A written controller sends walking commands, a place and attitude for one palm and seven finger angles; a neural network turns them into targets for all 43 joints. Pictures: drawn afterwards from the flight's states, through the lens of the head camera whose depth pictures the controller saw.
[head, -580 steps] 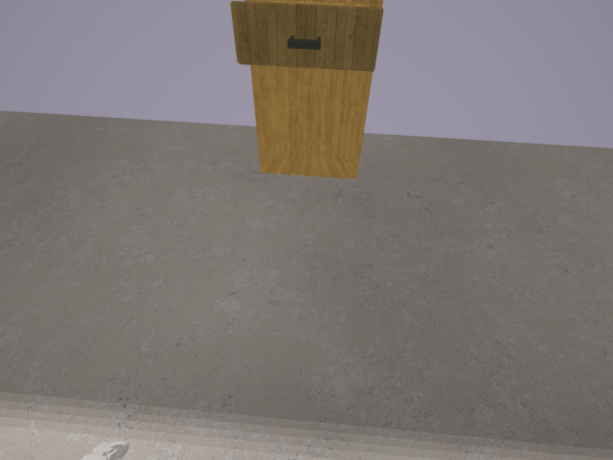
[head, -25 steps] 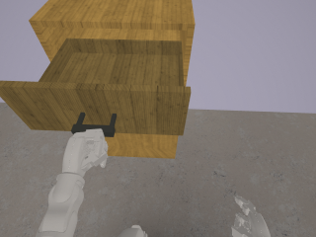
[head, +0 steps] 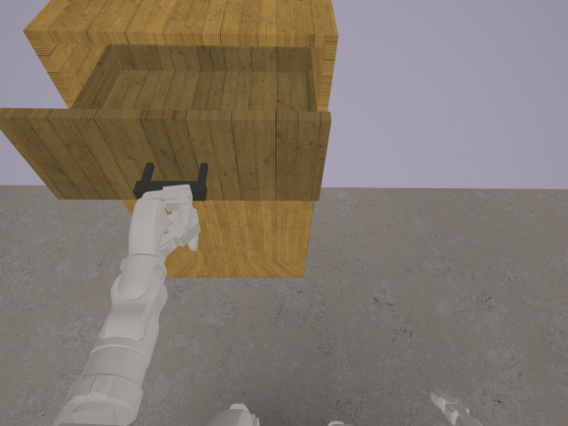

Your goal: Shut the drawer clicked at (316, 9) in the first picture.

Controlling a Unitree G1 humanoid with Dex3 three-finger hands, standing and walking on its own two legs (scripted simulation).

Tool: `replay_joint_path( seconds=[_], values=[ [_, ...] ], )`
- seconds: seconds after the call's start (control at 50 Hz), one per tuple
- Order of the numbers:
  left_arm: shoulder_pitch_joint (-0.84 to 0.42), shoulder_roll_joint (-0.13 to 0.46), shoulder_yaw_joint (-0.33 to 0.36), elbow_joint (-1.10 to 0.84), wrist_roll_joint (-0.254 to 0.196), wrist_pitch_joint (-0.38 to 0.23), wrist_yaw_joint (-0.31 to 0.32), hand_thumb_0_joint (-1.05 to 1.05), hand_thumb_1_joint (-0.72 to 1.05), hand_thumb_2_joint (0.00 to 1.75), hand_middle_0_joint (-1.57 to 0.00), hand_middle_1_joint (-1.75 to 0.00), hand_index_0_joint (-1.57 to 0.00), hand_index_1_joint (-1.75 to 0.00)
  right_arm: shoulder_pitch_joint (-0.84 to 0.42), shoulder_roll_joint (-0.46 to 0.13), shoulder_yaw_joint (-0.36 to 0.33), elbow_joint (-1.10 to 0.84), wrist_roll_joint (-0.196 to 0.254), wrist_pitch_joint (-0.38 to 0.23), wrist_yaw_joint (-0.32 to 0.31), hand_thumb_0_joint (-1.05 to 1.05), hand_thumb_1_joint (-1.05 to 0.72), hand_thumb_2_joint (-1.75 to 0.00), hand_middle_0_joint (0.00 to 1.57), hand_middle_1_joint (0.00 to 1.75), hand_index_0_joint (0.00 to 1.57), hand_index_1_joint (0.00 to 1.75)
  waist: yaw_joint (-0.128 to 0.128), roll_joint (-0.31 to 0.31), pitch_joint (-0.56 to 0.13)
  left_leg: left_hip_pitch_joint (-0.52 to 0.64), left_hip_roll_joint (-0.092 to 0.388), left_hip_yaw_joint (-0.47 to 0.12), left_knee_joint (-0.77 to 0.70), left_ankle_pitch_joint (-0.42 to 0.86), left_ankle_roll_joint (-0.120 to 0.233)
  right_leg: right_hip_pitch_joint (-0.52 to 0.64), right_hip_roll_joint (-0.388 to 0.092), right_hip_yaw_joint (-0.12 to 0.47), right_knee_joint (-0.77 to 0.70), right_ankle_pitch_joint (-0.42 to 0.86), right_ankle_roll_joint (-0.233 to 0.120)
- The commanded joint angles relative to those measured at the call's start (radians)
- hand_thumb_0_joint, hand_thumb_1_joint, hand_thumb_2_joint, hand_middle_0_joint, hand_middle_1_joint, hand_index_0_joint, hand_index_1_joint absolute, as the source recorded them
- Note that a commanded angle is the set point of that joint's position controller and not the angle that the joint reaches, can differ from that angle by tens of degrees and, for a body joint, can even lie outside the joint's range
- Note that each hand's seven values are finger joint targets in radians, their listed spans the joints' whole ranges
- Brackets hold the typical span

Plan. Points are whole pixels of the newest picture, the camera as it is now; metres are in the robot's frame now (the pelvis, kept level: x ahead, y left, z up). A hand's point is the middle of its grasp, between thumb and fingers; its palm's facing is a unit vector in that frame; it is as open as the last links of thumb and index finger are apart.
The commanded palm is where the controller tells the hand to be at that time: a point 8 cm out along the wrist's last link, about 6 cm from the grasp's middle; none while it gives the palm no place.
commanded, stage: push the drawer shut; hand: left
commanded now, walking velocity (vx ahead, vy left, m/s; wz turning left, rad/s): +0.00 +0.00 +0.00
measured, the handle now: (173, 180) +0.45 +0.18 +0.07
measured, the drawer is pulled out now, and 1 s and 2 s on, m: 0.19 0.07 0.00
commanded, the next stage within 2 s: pull the fist back off the drawer in 1.84 s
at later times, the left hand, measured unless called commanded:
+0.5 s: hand (198, 192) +0.43 +0.14 +0.07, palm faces +0.03 -1.00 -0.03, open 3.0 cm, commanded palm +0.42 +0.19 +0.07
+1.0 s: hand (206, 162) +0.49 +0.13 +0.07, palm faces +0.04 -1.00 -0.02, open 3.1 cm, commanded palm +0.49 +0.18 +0.07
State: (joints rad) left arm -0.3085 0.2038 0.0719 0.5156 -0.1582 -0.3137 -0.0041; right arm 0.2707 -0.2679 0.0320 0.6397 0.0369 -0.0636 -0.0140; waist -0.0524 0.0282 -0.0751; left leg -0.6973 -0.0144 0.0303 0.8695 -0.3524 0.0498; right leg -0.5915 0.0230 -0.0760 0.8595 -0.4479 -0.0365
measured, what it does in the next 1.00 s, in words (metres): stands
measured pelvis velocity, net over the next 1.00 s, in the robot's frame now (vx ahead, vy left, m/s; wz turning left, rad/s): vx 0.00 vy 0.00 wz -0.02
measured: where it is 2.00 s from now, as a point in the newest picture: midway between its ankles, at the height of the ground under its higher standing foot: outside the picture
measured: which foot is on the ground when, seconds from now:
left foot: down 0.00-1.00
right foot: down 0.00-1.00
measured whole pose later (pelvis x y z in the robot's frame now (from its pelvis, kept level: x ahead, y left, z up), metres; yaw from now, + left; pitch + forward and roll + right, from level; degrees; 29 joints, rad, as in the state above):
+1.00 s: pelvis +0.00 +0.00 -0.01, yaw -1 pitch +17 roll -2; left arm -0.87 0.36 0.27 1.16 -0.10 -0.42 -0.05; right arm 0.38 -0.27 0.03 0.68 0.00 -0.01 0.01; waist -0.15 0.03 -0.10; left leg -0.89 0.01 0.02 0.95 -0.37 0.04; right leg -0.78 0.05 -0.08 0.93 -0.45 -0.05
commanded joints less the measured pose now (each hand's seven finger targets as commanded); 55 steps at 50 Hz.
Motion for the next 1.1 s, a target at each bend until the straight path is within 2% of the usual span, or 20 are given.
replay_joint_path(
  seconds=[0.0,0.06,0.14,0.2,0.22,0.26,0.34,0.36,0.4,0.46,0.48,0.58,0.62,0.64,0.66,0.8,0.84,1.0,1.02,1.08],
  values=[
    [-0.465,0.134,0.054,-0.159,0.001,-0.073,0.013,0.0,0.9,0.9,-1.4,-1.6,-1.4,-1.6,0.009,-0.145,-0.061,-0.105,-0.003,-0.028,-0.001,0.0,-0.9,-0.9,0.2,0.3,0.2,0.3,-0.052,-0.028,-0.298,0.321,0.03,-0.103,-0.119,0.1,-0.018,-0.051,0.009,0.052,-0.147,0.158,0.02],
    [-0.494,0.107,0.036,-0.142,0.005,-0.084,0.007,0.0,0.9,0.9,-1.4,-1.6,-1.4,-1.6,0.023,-0.141,-0.066,-0.101,-0.004,-0.022,0.007,0.0,-0.9,-0.9,0.2,0.3,0.2,0.3,-0.052,0.011,-0.328,0.356,0.033,-0.102,-0.113,0.145,-0.023,-0.06,0.009,0.048,-0.139,0.19,0.017],
    [-0.523,0.162,0.091,-0.074,0.0,-0.092,0.004,0.0,0.9,0.9,-1.4,-1.6,-1.4,-1.6,0.044,-0.145,-0.066,-0.093,-0.008,-0.006,0.009,0.0,-0.9,-0.9,0.2,0.3,0.2,0.3,-0.052,-0.038,-0.318,0.315,0.028,-0.088,-0.105,0.162,-0.017,-0.027,0.012,0.057,-0.143,0.229,0.022],
    [-0.566,0.182,0.111,-0.024,0.001,-0.101,-0.006,0.0,0.9,0.9,-1.4,-1.6,-1.4,-1.6,0.054,-0.143,-0.065,-0.085,-0.007,0.002,0.008,0.0,-0.9,-0.9,0.2,0.3,0.2,0.3,-0.056,-0.029,-0.302,0.292,0.026,-0.08,-0.096,0.162,-0.015,-0.024,0.011,0.065,-0.141,0.245,0.021],
    [-0.582,0.181,0.111,-0.03,-0.001,-0.106,-0.009,0.0,0.9,0.9,-1.4,-1.6,-1.4,-1.6,0.055,-0.142,-0.065,-0.087,-0.007,0.004,0.01,0.0,-0.9,-0.9,0.2,0.3,0.2,0.3,-0.053,0.002,-0.32,0.298,0.023,-0.075,-0.094,0.163,-0.015,-0.024,0.01,0.069,-0.142,0.247,0.022],
    [-0.596,0.177,0.113,-0.021,-0.002,-0.113,-0.014,0.0,0.9,0.9,-1.4,-1.6,-1.4,-1.6,0.064,-0.141,-0.067,-0.088,-0.008,0.007,0.012,0.0,-0.9,-0.9,0.2,0.3,0.2,0.3,-0.052,0.011,-0.344,0.314,0.023,-0.075,-0.089,0.186,-0.016,-0.022,0.011,0.068,-0.137,0.266,0.02],
    [-0.624,0.227,0.155,0.029,-0.005,-0.119,-0.027,0.0,0.9,0.9,-1.4,-1.6,-1.4,-1.6,0.084,-0.144,-0.069,-0.08,-0.009,0.018,0.014,0.0,-0.9,-0.9,0.2,0.3,0.2,0.3,-0.056,-0.007,-0.347,0.295,0.023,-0.069,-0.079,0.202,-0.015,-0.003,0.013,0.076,-0.136,0.299,0.023],
    [-0.638,0.209,0.14,0.041,-0.005,-0.121,-0.032,0.0,0.9,0.9,-1.4,-1.6,-1.4,-1.6,0.084,-0.141,-0.068,-0.082,-0.008,0.02,0.014,0.0,-0.9,-0.9,0.2,0.3,0.2,0.3,-0.058,-0.01,-0.349,0.284,0.02,-0.067,-0.078,0.197,-0.013,0.0,0.013,0.079,-0.135,0.301,0.024],
    [-0.699,0.236,0.156,0.087,-0.004,-0.124,-0.039,0.0,0.9,0.9,-1.4,-1.6,-1.4,-1.6,0.094,-0.143,-0.065,-0.072,-0.008,0.023,0.011,0.0,-0.9,-0.9,0.2,0.3,0.2,0.3,-0.074,-0.026,-0.315,0.255,0.021,-0.068,-0.073,0.165,-0.009,-0.021,0.015,0.083,-0.138,0.276,0.027],
    [-0.732,0.253,0.173,0.126,-0.003,-0.134,-0.048,0.0,0.9,0.9,-1.4,-1.6,-1.4,-1.6,0.106,-0.144,-0.068,-0.066,-0.008,0.026,0.009,0.0,-0.9,-0.9,0.2,0.3,0.2,0.3,-0.075,-0.014,-0.332,0.245,0.018,-0.063,-0.065,0.157,-0.008,-0.019,0.013,0.091,-0.138,0.271,0.027],
    [-0.769,0.257,0.17,0.126,-0.001,-0.139,-0.049,0.0,0.9,0.9,-1.4,-1.6,-1.4,-1.6,0.111,-0.145,-0.066,-0.064,-0.008,0.027,0.009,0.0,-0.9,-0.9,0.2,0.3,0.2,0.3,-0.078,0.021,-0.335,0.253,0.017,-0.067,-0.066,0.153,-0.008,-0.032,0.015,0.089,-0.134,0.262,0.025],
    [-0.867,0.285,0.182,0.207,0.004,-0.153,-0.06,0.0,0.9,0.9,-1.4,-1.6,-1.4,-1.6,0.134,-0.15,-0.066,-0.047,-0.01,0.031,0.007,0.0,-0.9,-0.9,0.2,0.3,0.2,0.3,-0.103,-0.013,-0.348,0.228,0.018,-0.069,-0.048,0.126,-0.003,-0.048,0.017,0.095,-0.132,0.235,0.029],
    [-0.884,0.305,0.202,0.245,0.007,-0.157,-0.061,0.0,0.9,0.9,-1.4,-1.6,-1.4,-1.6,0.143,-0.152,-0.065,-0.043,-0.01,0.033,0.008,0.0,-0.9,-0.9,0.2,0.3,0.2,0.3,-0.1,-0.004,-0.349,0.221,0.018,-0.07,-0.048,0.117,-0.004,-0.057,0.018,0.097,-0.134,0.221,0.029],
    [-0.92,0.289,0.181,0.237,0.007,-0.16,-0.064,0.0,0.9,0.9,-1.4,-1.6,-1.4,-1.6,0.143,-0.15,-0.063,-0.044,-0.011,0.032,0.008,0.0,-0.9,-0.9,0.2,0.3,0.2,0.3,-0.111,0.021,-0.366,0.225,0.017,-0.067,-0.045,0.116,-0.003,-0.062,0.017,0.101,-0.133,0.221,0.03],
    [-0.923,0.328,0.213,0.266,0.012,-0.162,-0.062,0.0,0.9,0.9,-1.4,-1.6,-1.4,-1.6,0.152,-0.155,-0.064,-0.038,-0.011,0.034,0.007,0.0,-0.9,-0.9,0.2,0.3,0.2,0.3,-0.104,0.014,-0.362,0.211,0.019,-0.071,-0.042,0.106,-0.005,-0.065,0.018,0.097,-0.129,0.203,0.027],
    [-1.049,0.304,0.179,0.341,0.03,-0.174,-0.061,0.0,0.9,0.9,-1.4,-1.6,-1.4,-1.6,0.191,-0.159,-0.062,-0.028,-0.022,0.03,0.014,0.0,-0.9,-0.9,0.2,0.3,0.2,0.3,-0.144,0.056,-0.382,0.238,0.026,-0.092,-0.031,0.09,-0.003,-0.161,0.029,0.081,-0.112,0.152,0.024],
    [-1.088,0.323,0.184,0.371,0.038,-0.173,-0.057,0.0,0.9,0.9,-1.4,-1.6,-1.4,-1.6,0.208,-0.165,-0.061,-0.021,-0.026,0.03,0.013,0.0,-0.9,-0.9,0.2,0.3,0.2,0.3,-0.158,0.04,-0.372,0.217,0.029,-0.099,-0.026,0.077,-0.001,-0.181,0.031,0.081,-0.108,0.137,0.025],
    [-1.174,0.354,0.209,0.429,0.076,-0.173,-0.027,0.0,0.9,0.9,-1.4,-1.6,-1.4,-1.6,0.263,-0.177,-0.064,-0.011,-0.044,0.042,0.029,0.0,-0.9,-0.9,0.2,0.3,0.2,0.3,-0.175,0.071,-0.43,0.232,0.033,-0.11,-0.004,0.111,-0.001,-0.229,0.037,0.07,-0.087,0.143,0.023],
    [-1.179,0.378,0.225,0.439,0.081,-0.172,-0.024,0.0,0.9,0.9,-1.4,-1.6,-1.4,-1.6,0.269,-0.18,-0.065,-0.009,-0.046,0.045,0.029,0.0,-0.9,-0.9,0.2,0.3,0.2,0.3,-0.174,0.073,-0.432,0.225,0.033,-0.109,0.001,0.111,-0.001,-0.229,0.036,0.072,-0.088,0.142,0.022],
    [-1.227,0.377,0.215,0.47,0.097,-0.163,-0.018,0.0,0.9,0.9,-1.4,-1.6,-1.4,-1.6,0.29,-0.184,-0.062,-0.007,-0.053,0.051,0.033,0.0,-0.9,-0.9,0.2,0.3,0.2,0.3,-0.193,0.074,-0.411,0.213,0.035,-0.117,0.003,0.103,0.0,-0.254,0.039,0.066,-0.083,0.132,0.02]
  ],
)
